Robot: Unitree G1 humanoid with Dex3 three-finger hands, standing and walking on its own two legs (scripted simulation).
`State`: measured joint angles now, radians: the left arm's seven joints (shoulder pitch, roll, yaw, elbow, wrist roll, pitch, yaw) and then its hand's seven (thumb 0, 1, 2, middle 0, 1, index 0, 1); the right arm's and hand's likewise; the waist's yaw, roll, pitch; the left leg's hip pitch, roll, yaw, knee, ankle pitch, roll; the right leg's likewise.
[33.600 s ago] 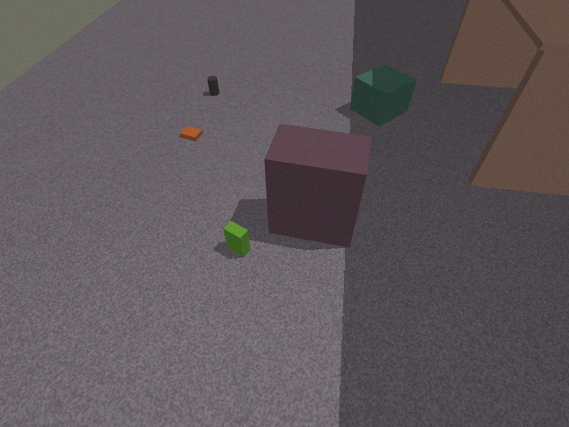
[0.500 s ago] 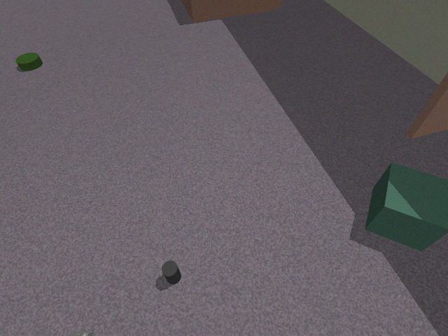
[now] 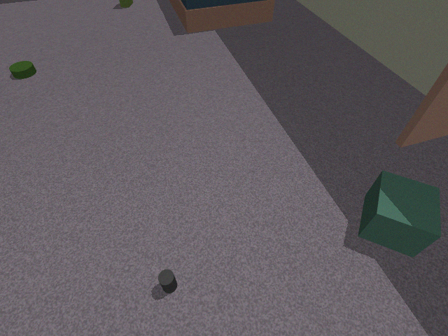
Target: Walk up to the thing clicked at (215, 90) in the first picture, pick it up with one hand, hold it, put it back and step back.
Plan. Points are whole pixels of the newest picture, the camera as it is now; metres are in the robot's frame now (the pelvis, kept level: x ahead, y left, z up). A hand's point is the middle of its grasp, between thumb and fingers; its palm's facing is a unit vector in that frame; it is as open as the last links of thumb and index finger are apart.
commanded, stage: walk up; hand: left
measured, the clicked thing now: (168, 281) +0.45 +0.27 -0.72
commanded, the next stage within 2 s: stand in 0.54 s
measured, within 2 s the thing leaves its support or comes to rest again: neither
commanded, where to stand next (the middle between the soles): +0.05 +0.03 m, yaw -1 degrees
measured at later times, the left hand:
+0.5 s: hand out of the picture +0.10 +0.25 -0.15, palm faces -0.03 -0.94 -0.35, open 7.4 cm
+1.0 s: hand out of the picture +0.11 +0.25 -0.15, palm faces -0.03 -0.94 -0.35, open 7.4 cm
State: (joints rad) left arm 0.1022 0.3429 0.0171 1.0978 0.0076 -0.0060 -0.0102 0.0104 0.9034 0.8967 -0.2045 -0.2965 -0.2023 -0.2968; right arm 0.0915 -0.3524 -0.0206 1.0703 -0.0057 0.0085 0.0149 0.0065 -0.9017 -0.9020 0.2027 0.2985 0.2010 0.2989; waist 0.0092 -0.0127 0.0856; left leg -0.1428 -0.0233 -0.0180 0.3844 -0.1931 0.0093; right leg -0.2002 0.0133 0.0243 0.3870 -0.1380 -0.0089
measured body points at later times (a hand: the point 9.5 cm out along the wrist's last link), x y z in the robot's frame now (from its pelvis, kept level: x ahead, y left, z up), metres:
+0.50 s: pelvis +0.00 -0.01 +0.00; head +0.03 -0.01 +0.45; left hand +0.10 +0.30 -0.13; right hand +0.07 -0.31 -0.13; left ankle +0.01 +0.11 -0.74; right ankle +0.05 -0.11 -0.74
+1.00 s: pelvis +0.03 -0.01 +0.00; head +0.04 -0.01 +0.45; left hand +0.11 +0.30 -0.13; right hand +0.10 -0.31 -0.13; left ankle +0.01 +0.11 -0.74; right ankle +0.05 -0.11 -0.74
